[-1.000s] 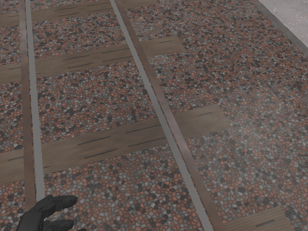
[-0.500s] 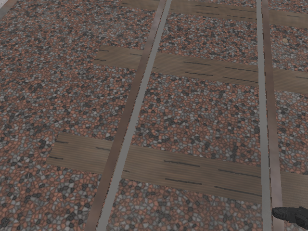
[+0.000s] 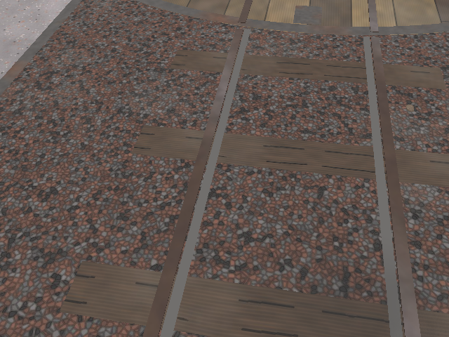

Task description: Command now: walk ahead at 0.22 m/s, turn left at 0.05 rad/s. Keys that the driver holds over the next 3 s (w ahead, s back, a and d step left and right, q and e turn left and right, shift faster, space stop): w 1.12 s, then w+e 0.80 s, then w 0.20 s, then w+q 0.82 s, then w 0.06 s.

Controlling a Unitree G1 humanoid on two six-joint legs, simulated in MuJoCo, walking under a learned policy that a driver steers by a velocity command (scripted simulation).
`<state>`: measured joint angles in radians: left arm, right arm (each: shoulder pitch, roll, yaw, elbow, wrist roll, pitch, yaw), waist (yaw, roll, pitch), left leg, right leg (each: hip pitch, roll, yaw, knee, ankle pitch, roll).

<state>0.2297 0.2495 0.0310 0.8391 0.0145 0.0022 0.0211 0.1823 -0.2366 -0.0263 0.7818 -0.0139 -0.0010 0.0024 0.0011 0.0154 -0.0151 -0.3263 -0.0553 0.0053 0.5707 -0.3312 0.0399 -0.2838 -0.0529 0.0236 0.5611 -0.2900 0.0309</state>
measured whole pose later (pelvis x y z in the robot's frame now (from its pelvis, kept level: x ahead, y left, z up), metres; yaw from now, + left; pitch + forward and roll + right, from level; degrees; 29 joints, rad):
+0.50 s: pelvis +0.19 -0.03 +0.00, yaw +0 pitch +2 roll +1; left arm -0.01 0.25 0.03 0.74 -0.02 -0.08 -0.05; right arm 0.46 -0.27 -0.06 0.92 0.02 -0.05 -0.01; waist -0.11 -0.02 0.02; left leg 0.09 0.00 0.01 0.24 -0.37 0.00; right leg -0.55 -0.04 -0.02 0.53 -0.04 -0.04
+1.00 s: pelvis +0.45 -0.06 +0.01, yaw +0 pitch +2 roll -2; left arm 0.37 0.27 0.05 0.93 -0.01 -0.07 0.00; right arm 0.04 -0.26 -0.04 0.78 0.01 -0.08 0.03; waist 0.09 0.04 0.02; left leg -0.62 0.09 -0.02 0.55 0.08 0.01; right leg 0.05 0.07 -0.04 0.20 -0.28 -0.04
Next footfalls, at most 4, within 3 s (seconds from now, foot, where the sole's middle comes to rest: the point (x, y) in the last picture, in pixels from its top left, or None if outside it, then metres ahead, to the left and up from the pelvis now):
0.54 right None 0.38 -0.15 -0.77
1.08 left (217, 288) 0.69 0.08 -0.77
1.64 right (290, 216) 0.97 -0.18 -0.77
2.12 left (265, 148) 1.32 -0.11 -0.77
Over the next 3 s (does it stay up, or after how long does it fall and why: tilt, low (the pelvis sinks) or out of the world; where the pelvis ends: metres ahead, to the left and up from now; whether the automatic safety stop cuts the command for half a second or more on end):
stays up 1.53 -0.31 0.00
